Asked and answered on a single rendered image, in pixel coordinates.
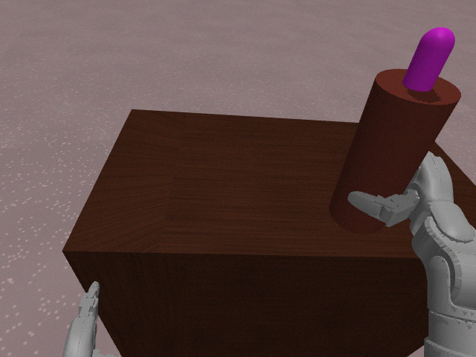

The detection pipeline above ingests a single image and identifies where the left robot hand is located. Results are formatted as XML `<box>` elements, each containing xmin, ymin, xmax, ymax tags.
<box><xmin>62</xmin><ymin>281</ymin><xmax>118</xmax><ymax>357</ymax></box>

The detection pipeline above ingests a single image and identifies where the right robot arm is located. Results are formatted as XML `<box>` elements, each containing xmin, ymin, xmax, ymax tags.
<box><xmin>410</xmin><ymin>201</ymin><xmax>476</xmax><ymax>357</ymax></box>

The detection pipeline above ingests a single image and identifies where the bottle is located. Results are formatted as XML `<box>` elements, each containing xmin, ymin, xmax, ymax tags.
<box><xmin>329</xmin><ymin>28</ymin><xmax>461</xmax><ymax>235</ymax></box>

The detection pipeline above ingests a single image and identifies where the right robot hand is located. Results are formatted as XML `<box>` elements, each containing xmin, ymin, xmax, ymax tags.
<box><xmin>347</xmin><ymin>151</ymin><xmax>454</xmax><ymax>227</ymax></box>

